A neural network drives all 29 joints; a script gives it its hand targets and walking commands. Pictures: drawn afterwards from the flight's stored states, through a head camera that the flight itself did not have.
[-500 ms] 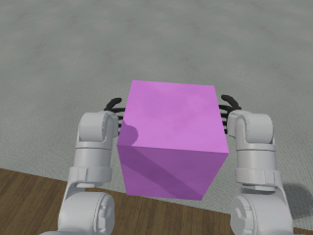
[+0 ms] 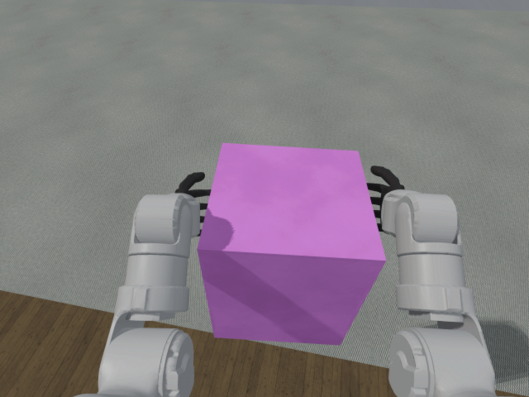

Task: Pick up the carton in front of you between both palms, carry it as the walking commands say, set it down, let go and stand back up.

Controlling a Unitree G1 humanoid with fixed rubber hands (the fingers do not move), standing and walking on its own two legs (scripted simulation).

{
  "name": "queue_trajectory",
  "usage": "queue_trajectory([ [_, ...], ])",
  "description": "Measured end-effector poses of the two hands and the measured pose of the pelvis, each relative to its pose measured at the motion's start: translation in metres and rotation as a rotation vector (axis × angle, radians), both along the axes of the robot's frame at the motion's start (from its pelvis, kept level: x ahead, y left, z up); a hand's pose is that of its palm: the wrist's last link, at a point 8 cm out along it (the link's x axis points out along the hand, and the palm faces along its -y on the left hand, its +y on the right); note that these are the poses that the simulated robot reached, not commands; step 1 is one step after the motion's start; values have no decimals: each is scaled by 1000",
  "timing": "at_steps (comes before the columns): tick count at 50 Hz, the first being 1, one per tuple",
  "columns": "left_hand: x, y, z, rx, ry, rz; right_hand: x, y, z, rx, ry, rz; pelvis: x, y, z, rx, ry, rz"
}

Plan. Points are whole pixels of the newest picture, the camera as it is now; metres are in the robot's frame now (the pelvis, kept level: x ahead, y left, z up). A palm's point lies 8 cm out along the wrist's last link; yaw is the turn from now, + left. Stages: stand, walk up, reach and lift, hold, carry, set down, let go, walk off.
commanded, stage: carry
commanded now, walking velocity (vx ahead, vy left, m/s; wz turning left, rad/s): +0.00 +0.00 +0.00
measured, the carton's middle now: (283, 247) +0.34 +0.00 +0.05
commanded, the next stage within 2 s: none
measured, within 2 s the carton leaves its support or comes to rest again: neither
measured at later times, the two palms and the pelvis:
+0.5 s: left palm (182, 214) +0.34 +0.15 +0.13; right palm (394, 210) +0.35 -0.15 +0.13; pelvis -0.01 +0.00 +0.00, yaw +0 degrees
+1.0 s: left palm (195, 218) +0.34 +0.13 +0.13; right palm (408, 212) +0.34 -0.17 +0.13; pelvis -0.01 -0.02 +0.00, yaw +0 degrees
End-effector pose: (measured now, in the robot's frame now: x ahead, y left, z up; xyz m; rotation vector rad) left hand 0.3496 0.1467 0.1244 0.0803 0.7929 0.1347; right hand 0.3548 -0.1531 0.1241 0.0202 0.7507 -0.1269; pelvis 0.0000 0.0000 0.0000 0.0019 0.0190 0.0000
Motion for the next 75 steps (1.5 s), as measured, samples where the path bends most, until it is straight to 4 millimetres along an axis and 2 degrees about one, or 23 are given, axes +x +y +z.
queue_trajectory([
  [14,-5,1,4,-12,-4,4,-4,1,8,-22,-5,12,-5,-1,1,3,-4,5],
  [23,-8,1,5,-2,-3,4,-7,1,4,-10,-3,11,-8,-1,2,2,-3,4],
  [75,-19,-36,4,-2,-5,5,-16,-36,6,-6,-5,11,-17,-34,2,15,-6,-1],
])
